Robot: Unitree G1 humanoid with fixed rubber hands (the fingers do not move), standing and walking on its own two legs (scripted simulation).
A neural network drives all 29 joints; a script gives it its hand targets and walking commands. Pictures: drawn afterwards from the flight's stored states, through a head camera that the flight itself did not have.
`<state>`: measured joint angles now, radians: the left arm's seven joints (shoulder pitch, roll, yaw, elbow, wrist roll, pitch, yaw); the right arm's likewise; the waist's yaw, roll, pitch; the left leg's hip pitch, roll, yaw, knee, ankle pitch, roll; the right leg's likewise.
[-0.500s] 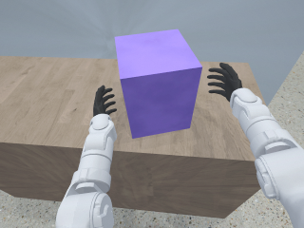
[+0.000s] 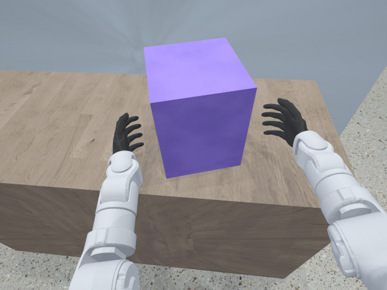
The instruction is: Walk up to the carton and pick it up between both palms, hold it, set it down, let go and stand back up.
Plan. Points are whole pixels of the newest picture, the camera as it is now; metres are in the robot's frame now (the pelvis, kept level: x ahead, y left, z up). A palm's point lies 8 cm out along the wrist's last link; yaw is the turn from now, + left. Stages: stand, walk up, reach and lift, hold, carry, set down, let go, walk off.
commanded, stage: set down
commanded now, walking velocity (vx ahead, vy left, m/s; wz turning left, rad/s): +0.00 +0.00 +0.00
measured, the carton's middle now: (195, 110) +0.53 +0.09 +0.08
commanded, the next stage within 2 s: none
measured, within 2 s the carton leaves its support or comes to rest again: neither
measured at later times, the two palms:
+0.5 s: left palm (110, 178) +0.30 +0.22 +0.10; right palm (326, 163) +0.38 -0.19 +0.10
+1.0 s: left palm (101, 208) +0.24 +0.22 +0.09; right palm (351, 198) +0.31 -0.22 +0.08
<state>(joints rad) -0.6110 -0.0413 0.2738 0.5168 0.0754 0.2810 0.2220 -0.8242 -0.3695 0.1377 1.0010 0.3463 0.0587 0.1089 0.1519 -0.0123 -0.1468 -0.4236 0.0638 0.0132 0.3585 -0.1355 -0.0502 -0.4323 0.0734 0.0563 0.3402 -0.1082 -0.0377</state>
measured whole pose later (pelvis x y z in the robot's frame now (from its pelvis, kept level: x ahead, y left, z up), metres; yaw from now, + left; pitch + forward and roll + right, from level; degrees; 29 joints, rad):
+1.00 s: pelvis -0.01 +0.00 +0.00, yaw +0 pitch -1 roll +0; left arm -0.04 -0.04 0.13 -0.06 0.08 0.42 0.24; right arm -0.26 -0.46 0.03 0.57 0.37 0.02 0.22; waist 0.07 -0.01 -0.06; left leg -0.19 0.06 0.01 0.36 -0.15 -0.05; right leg -0.19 0.07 0.06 0.33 -0.12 -0.04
